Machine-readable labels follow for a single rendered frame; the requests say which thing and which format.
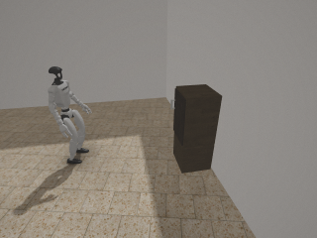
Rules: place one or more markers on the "left robot forearm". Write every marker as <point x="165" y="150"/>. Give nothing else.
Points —
<point x="76" y="100"/>

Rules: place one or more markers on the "cupboard door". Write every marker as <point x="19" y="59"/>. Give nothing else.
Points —
<point x="179" y="115"/>

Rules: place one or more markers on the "handle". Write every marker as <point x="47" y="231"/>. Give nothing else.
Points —
<point x="171" y="104"/>

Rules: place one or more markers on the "right robot forearm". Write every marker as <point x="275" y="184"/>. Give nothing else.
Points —
<point x="55" y="115"/>

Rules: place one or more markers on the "humanoid robot torso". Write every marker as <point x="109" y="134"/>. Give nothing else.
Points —
<point x="62" y="99"/>

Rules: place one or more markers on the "right robot hand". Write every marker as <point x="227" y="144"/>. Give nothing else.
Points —
<point x="63" y="128"/>

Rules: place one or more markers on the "right robot upper arm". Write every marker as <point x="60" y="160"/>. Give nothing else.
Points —
<point x="52" y="91"/>

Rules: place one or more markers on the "left robot foot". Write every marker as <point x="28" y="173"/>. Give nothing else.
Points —
<point x="82" y="150"/>

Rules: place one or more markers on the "left robot hand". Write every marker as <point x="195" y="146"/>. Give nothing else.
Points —
<point x="86" y="108"/>

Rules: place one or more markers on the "left robot upper arm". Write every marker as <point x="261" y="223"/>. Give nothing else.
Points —
<point x="70" y="92"/>

